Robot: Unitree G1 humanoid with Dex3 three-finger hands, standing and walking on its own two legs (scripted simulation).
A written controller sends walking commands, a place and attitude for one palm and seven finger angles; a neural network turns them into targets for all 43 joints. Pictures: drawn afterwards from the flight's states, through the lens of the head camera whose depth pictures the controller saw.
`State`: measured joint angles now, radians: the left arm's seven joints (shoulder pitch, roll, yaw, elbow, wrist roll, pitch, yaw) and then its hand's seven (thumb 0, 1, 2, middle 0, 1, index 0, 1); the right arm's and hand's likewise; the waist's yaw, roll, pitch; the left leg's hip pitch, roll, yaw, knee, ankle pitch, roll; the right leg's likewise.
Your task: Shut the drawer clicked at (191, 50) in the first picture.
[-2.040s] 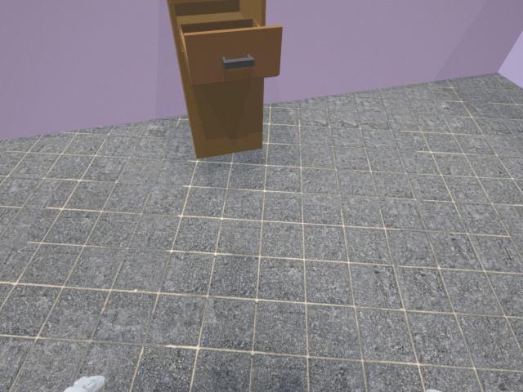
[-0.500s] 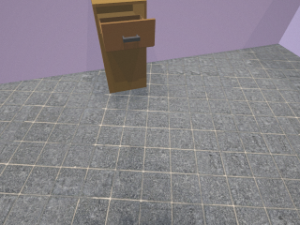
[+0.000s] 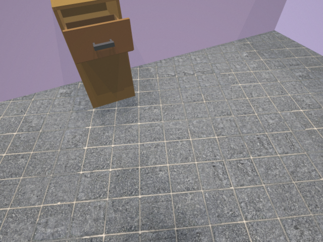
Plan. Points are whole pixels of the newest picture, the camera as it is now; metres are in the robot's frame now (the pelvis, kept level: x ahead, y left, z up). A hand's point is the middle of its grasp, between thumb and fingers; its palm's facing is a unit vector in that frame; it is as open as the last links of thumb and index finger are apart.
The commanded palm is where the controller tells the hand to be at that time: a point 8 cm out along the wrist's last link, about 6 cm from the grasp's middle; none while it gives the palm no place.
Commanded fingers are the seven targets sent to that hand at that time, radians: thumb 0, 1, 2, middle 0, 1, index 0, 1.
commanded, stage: walk to a spot facing it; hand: left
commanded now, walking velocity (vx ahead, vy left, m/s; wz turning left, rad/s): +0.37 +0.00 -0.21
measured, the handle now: (103, 44) +1.04 +0.40 -0.04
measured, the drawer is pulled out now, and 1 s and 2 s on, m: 0.30 0.30 0.30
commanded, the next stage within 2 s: turn to face it in 1.12 s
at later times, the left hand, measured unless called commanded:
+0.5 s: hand (99, 233) +0.17 +0.21 -0.18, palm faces -0.01 -0.99 -0.14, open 7.4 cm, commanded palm none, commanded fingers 0.00 0.90 0.90 -0.20 -0.30 -0.20 -0.30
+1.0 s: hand (150, 119) +0.62 +0.11 -0.16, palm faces -0.34 -0.93 -0.16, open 7.4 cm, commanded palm none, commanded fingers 0.00 0.90 0.90 -0.20 -0.30 -0.20 -0.30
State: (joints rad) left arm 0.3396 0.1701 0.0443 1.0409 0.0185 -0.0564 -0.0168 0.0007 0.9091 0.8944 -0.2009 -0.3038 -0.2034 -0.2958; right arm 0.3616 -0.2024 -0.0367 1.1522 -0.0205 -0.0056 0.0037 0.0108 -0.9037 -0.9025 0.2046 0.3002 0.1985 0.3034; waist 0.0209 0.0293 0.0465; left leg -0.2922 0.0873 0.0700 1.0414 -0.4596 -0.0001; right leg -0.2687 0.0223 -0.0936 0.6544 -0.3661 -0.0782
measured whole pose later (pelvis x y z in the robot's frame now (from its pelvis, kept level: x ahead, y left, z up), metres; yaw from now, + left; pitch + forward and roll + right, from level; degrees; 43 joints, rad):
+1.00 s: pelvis +0.45 -0.02 +0.00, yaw -17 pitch +0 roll +0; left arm 0.11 0.16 0.06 0.99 0.04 -0.03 -0.03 0.00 0.91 0.90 -0.20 -0.30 -0.20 -0.30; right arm 0.53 -0.11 -0.03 1.17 -0.02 -0.06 -0.01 0.01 -0.91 -0.90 0.20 0.30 0.20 0.30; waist -0.07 0.00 0.07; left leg 0.04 0.10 0.31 0.56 -0.50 -0.02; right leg -0.42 -0.03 -0.15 0.58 -0.17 -0.09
